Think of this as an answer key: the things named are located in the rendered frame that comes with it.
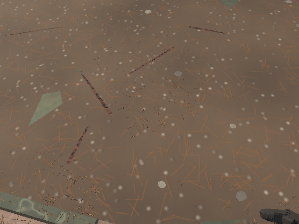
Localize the right robot hand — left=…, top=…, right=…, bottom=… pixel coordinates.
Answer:
left=259, top=208, right=299, bottom=224

